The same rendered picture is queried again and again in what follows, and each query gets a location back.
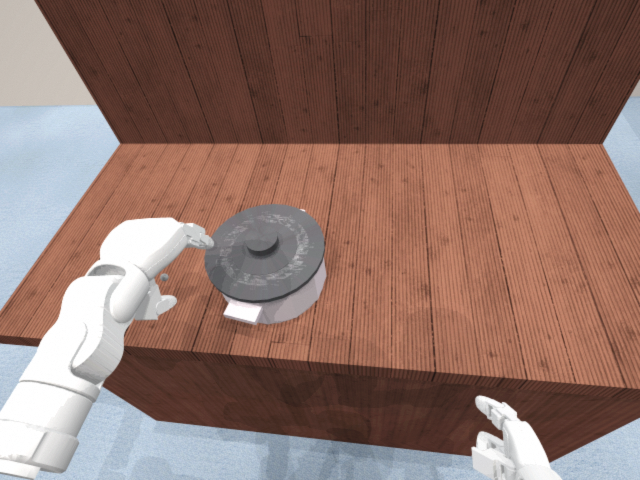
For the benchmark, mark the pot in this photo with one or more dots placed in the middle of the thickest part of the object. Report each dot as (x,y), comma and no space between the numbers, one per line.
(279,310)

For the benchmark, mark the table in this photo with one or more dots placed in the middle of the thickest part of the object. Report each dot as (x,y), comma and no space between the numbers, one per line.
(479,240)

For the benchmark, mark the lid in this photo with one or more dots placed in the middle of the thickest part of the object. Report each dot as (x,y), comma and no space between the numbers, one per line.
(242,276)

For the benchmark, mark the left robot hand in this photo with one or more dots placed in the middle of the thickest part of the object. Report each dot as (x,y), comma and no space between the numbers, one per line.
(151,244)

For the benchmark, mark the left robot forearm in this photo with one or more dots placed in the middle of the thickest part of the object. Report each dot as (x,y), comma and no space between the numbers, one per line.
(41,419)

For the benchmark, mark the right robot hand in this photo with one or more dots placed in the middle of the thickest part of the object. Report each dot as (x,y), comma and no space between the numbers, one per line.
(501,459)

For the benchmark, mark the knob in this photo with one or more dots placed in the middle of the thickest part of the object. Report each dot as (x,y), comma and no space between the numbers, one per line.
(262,240)

